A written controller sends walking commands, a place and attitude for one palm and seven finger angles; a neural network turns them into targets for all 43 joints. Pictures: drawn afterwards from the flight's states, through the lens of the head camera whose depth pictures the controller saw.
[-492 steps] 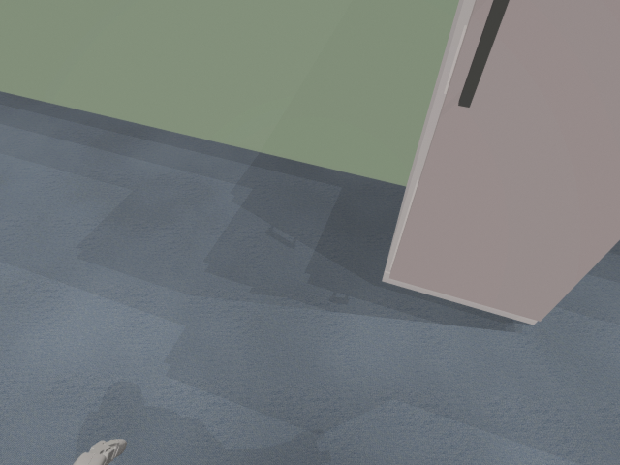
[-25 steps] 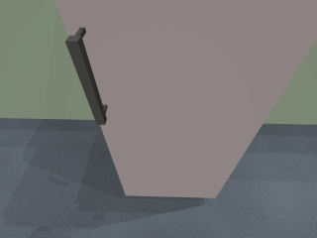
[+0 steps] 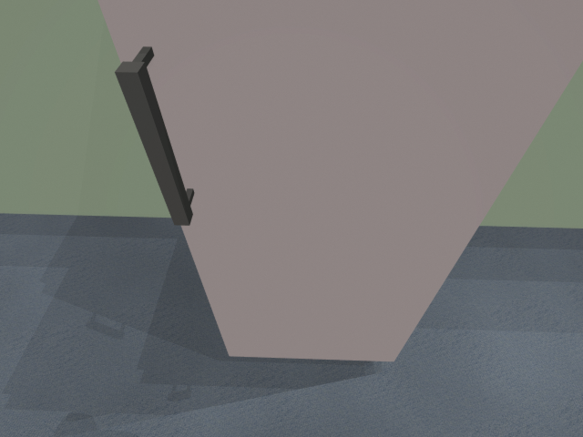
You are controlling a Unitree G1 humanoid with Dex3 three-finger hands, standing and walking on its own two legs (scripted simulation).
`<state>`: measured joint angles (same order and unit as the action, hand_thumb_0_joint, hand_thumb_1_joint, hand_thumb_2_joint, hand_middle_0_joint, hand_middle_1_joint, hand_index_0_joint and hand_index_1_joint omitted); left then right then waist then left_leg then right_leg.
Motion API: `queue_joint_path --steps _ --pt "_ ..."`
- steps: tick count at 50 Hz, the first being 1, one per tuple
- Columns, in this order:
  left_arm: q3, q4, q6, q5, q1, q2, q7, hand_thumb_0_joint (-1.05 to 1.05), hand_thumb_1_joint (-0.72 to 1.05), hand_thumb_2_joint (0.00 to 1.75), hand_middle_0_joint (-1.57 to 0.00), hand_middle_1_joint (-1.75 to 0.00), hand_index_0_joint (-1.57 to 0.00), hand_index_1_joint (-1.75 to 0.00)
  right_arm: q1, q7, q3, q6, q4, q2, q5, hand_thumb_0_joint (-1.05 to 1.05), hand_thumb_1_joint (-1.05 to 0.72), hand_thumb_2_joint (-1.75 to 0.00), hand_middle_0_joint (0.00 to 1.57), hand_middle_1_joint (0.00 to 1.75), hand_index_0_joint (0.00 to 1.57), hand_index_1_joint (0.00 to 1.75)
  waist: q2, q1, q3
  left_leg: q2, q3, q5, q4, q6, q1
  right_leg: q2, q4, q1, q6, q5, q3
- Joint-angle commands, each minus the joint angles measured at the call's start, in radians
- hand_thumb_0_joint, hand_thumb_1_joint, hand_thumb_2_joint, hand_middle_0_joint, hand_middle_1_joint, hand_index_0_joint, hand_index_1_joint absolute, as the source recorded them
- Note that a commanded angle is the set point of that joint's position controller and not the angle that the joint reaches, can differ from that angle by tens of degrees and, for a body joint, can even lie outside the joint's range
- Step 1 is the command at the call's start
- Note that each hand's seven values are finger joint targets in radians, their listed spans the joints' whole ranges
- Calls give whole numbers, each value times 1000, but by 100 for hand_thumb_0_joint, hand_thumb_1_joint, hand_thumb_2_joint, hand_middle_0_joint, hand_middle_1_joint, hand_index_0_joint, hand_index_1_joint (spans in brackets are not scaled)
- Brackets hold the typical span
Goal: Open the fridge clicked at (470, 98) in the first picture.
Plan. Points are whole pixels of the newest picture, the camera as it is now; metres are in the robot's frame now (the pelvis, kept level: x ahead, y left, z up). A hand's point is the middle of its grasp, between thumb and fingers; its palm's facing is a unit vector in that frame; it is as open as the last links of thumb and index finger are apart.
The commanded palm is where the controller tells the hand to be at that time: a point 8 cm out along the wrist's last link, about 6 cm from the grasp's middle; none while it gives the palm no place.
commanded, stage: look again from close up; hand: left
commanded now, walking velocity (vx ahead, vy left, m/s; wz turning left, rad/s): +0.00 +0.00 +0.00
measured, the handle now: (167, 147) +0.43 +0.20 +0.18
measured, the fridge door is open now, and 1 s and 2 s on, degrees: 0 0 0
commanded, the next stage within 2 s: raise the hand to about handle height in 0.12 s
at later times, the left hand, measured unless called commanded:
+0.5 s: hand (161, 353) +0.21 +0.18 +0.05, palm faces +0.09 -1.00 +0.00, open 7.8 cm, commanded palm +0.11 +0.24 -0.02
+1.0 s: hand (112, 362) +0.19 +0.23 +0.04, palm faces -0.07 -1.00 -0.05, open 10.8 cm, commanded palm +0.15 +0.30 +0.07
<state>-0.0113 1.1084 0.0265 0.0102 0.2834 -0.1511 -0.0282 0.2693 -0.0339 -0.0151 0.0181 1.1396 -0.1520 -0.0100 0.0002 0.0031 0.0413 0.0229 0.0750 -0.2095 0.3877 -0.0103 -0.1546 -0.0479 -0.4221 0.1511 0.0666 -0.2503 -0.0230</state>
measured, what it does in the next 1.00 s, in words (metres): stands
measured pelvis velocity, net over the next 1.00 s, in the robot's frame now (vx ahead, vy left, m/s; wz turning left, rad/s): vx -0.03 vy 0.04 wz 0.05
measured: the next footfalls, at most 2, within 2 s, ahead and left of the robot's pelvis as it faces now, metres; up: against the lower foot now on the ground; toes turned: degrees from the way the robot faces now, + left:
none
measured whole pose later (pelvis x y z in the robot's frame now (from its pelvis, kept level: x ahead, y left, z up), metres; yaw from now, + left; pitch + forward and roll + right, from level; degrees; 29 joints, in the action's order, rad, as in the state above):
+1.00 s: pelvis -0.03 +0.04 -0.03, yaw +3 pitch +3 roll -2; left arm 0.16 -0.08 0.10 -0.29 0.29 -0.31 0.31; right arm 0.25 -0.08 -0.11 0.22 0.58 -0.17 0.05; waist -0.04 0.00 -0.05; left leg -0.01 0.03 -0.36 0.80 0.05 -0.50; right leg -0.01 -0.75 0.44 0.01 -0.37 -0.07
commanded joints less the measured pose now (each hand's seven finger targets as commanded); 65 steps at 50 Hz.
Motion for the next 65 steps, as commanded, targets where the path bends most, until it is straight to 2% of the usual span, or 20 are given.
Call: queue_joint_path --steps 1,10,11,12,13,14,15,16,19,22,25,28,34,37,41,47,51,56,58,65 --pt "20 -33 12 -1 64 -112 -9 0 90 90 -20 -30 -20 -30 55 -2 22 13 -24 -93 -4 0 -90 -90 20 30 20 30 9 1 15 83 -81 85 -51 27 4 151 107 37 -7 163 144" --pt "19 -30 11 -1 65 -112 -9 0 90 90 -20 -30 -20 -30 55 -1 21 10 -19 -89 -4 0 -90 -90 20 30 20 30 3 0 37 81 -81 70 -50 25 -3 149 119 53 -9 134 148" --pt "27 11 35 13 161 -112 -52 0 90 90 -20 -30 -20 -30 -52 5 28 19 -85 -104 7 0 -90 -90 20 30 20 30 16 37 29 79 -30 63 203 0 -87 235 82 25 -94 709 217" --pt "89 -1526 255 -227 -592 -329 -28 0 88 89 -20 -32 -20 -32 -33 -42 38 161 -453 -294 56 0 -90 -90 20 30 20 30 -174 -91 -480 -36 -67 172 34 46 180 142 -11 -74 -49 467 137" --pt "179 -1511 235 -167 -448 -407 -76 0 85 88 -20 -33 -20 -33 -130 -73 5 234 -439 -194 62 0 -90 -90 20 30 20 30 -319 -14 -358 -18 -16 209 45 44 206 86 -23 -17 -33 279 123" --pt "64 -1307 190 -143 -157 -218 -95 0 83 87 -21 -34 -21 -34 -83 -71 26 276 -404 -217 22 0 -90 -90 20 30 20 30 -326 -1 -381 -8 -42 182 15 28 154 77 -42 -19 -18 133 46" --pt "-66 -1012 77 -151 137 24 -101 0 81 86 -21 -36 -21 -36 -76 -61 18 288 -386 -146 55 0 -90 -90 20 30 20 30 -164 -20 -179 5 -67 122 21 42 19 67 -18 61 -30 103 20" --pt "-64 -1199 74 -208 39 23 -86 0 78 85 -21 -37 -21 -37 -74 -57 25 300 -448 -189 74 0 -90 -90 20 30 20 30 -80 -31 -121 3 -104 67 38 49 -14 71 -22 105 -43 73 4" --pt "24 -1105 227 -197 45 -49 -24 0 71 82 -21 -42 -21 -42 -87 -57 61 330 -514 -224 37 0 -90 -90 20 30 20 30 262 -58 -6 -26 -90 -68 167 46 -158 68 1 329 -75 -188 7" --pt "72 -937 406 -259 393 12 145 0 64 79 -22 -47 -22 -47 -143 -16 78 324 -579 -221 17 0 -90 -90 20 30 20 30 418 41 -2 -37 -89 -112 272 14 -396 79 -116 340 -86 -157 37" --pt "217 -942 481 -281 445 -134 324 0 57 76 -22 -51 -22 -51 -187 22 101 284 -682 -242 28 0 -90 -90 20 30 20 30 193 73 -123 -67 -40 -24 350 1 -407 106 -238 226 -61 127 63" --pt "276 -1170 394 -259 319 -227 321 0 50 73 -23 -55 -23 -55 -208 15 92 230 -762 -229 35 0 -90 -90 20 30 20 30 -66 101 -210 -75 -6 -7 360 20 -384 91 -275 241 -46 82 52" --pt "214 -1644 520 -266 -12 -189 179 0 36 67 -24 -64 -24 -64 -93 -16 67 241 -772 -186 18 0 -90 -90 20 30 20 30 -141 -14 -309 -28 -85 36 399 48 -245 34 -314 361 -36 62 17" --pt "79 -1600 578 -251 -80 -132 222 0 29 64 -24 -69 -24 -69 -90 -25 39 276 -729 -208 27 0 -90 -90 20 30 20 30 -166 -74 -214 -9 -124 -24 399 50 -239 28 -311 454 -35 -24 -10" --pt "87 -1396 425 -253 -79 -203 336 0 20 60 -25 -75 -25 -75 -99 -51 24 291 -715 -236 51 0 -90 -90 20 30 20 30 -39 -75 -153 -9 -154 -167 338 53 -305 29 -233 406 -44 -144 0" --pt "337 -1382 96 -339 18 -297 327 0 6 54 -26 -84 -26 -84 -193 -67 8 266 -768 -196 70 0 -90 -90 20 30 20 30 10 69 -286 -21 -129 -76 228 39 -255 51 -181 188 -52 -75 -31" --pt "422 -1530 121 -381 -23 -298 228 0 -3 50 -27 -90 -27 -90 -168 -53 -2 288 -744 -175 57 0 -90 -90 20 30 20 30 -32 75 -289 -6 -130 46 197 22 -185 32 -190 173 -45 32 -66" --pt "294 -1538 184 -317 -83 -258 249 0 -15 45 -27 -98 -27 -98 -111 -34 4 338 -699 -208 53 0 -90 -90 20 30 20 30 -128 19 -223 7 -133 71 180 16 -118 28 -169 227 -42 40 -63" --pt "262 -1476 146 -312 -141 -256 290 0 -20 43 -28 -100 -28 -100 -109 -47 4 347 -683 -223 60 0 -90 -90 20 30 20 30 -81 3 -160 8 -145 15 160 27 -132 29 -137 229 -44 13 -56" --pt "450 -1508 39 -339 -335 -449 329 0 -36 36 -29 -111 -29 -111 -149 -87 -5 355 -680 -223 73 0 -90 -90 20 30 20 30 -121 57 -234 -1 -166 17 76 21 -28 35 -82 115 -38 13 -57"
